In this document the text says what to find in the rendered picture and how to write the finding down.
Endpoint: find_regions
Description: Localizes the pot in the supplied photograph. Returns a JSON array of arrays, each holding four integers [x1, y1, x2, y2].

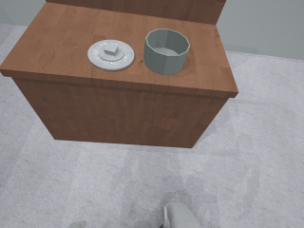
[[143, 28, 190, 75]]

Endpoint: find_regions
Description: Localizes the table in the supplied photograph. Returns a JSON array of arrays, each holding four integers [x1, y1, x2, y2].
[[0, 0, 238, 149]]

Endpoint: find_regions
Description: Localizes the robot right thigh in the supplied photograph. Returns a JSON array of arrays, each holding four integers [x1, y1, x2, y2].
[[162, 201, 201, 228]]

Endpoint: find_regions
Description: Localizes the knob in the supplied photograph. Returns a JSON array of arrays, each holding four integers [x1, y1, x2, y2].
[[104, 44, 119, 56]]

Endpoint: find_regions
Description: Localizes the lid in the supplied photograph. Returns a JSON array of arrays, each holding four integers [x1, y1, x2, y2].
[[87, 39, 135, 70]]

